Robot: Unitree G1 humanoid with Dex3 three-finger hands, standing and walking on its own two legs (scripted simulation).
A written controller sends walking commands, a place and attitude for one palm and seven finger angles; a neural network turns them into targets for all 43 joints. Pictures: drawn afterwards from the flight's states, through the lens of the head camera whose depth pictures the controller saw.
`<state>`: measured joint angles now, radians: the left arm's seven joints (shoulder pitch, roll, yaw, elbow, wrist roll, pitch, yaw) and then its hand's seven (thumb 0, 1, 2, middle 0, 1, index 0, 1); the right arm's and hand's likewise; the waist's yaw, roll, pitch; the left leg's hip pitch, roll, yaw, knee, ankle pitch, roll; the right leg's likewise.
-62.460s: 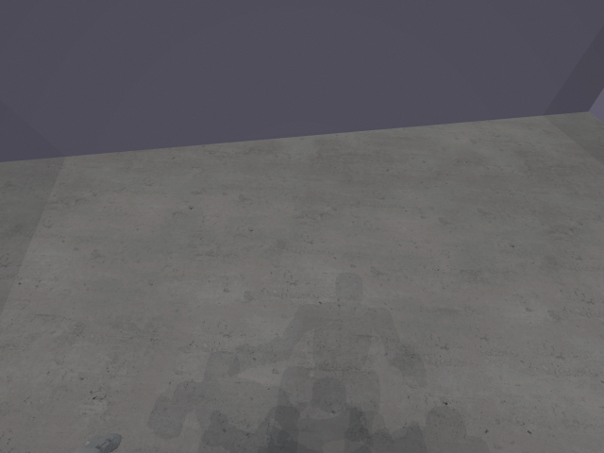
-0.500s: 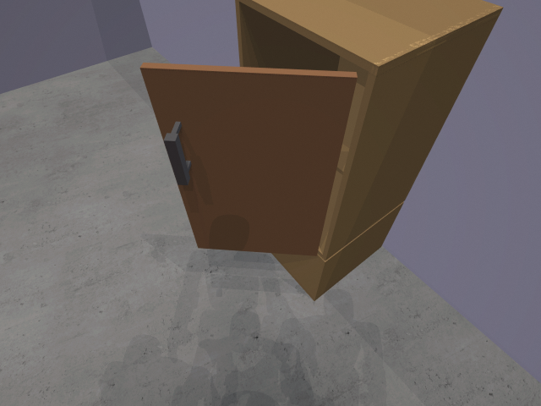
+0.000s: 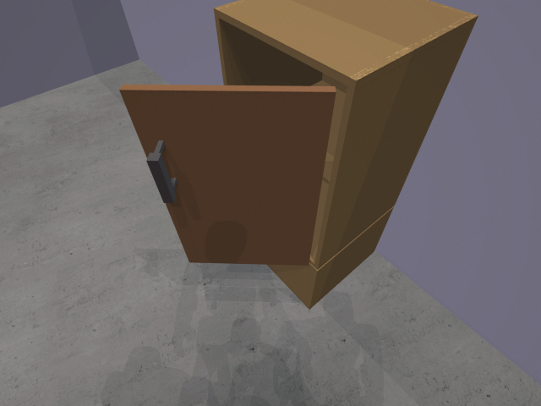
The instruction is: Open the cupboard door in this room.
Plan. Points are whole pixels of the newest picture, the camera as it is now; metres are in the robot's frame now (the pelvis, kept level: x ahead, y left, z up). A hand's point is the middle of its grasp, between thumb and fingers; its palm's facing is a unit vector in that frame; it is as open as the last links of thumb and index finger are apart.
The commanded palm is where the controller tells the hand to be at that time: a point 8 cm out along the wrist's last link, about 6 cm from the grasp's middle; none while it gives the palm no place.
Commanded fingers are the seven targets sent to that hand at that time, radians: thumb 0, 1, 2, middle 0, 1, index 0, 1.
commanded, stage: come to a stop and stand still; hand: left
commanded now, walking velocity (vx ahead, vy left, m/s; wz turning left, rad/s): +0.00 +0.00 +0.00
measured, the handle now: (165, 172) +0.54 +0.24 +0.00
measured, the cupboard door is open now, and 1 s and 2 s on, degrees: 48 48 48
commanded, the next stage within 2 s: look again from close up in 0.56 s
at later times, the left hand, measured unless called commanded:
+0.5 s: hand out of the picture -0.03 +0.13 -0.17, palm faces +0.06 -0.98 -0.18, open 7.3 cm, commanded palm none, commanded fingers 0.00 0.90 0.90 -0.20 -0.30 -0.20 -0.30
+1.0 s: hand out of the picture -0.01 +0.19 -0.17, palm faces +0.04 -0.98 -0.21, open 7.4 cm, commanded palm none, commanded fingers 0.00 0.90 0.90 -0.20 -0.30 -0.20 -0.30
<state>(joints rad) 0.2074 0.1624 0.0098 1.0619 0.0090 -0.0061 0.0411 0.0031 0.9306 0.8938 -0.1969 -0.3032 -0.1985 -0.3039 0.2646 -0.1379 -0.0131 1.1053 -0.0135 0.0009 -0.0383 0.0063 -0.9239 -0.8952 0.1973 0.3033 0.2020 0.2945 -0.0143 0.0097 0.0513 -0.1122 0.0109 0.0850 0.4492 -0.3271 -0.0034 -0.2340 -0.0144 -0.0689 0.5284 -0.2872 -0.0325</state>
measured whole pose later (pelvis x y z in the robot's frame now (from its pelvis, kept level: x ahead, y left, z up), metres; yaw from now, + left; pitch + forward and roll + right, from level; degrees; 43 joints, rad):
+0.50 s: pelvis -0.01 -0.03 +0.01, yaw +1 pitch -1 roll +0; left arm 0.30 0.14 -0.01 1.12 0.01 -0.02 0.04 0.01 0.92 0.89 -0.20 -0.30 -0.20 -0.30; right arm 0.31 -0.12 0.01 1.15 -0.01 0.00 -0.03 0.00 -0.91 -0.90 0.20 0.30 0.20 0.29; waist 0.01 0.00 0.03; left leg -0.09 0.06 0.06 0.39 -0.27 -0.04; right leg -0.18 0.04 -0.10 0.41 -0.21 -0.08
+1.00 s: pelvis -0.02 +0.01 +0.00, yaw +0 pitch -1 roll +0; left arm 0.29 0.14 0.00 1.11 0.01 -0.02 0.04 0.01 0.92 0.89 -0.20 -0.30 -0.20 -0.30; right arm 0.37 -0.11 0.02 1.08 -0.02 -0.02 -0.02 0.00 -0.92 -0.90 0.19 0.30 0.20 0.29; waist -0.01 0.03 -0.01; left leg -0.14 -0.01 0.07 0.47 -0.32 0.04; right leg -0.24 -0.01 -0.07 0.49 -0.23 -0.02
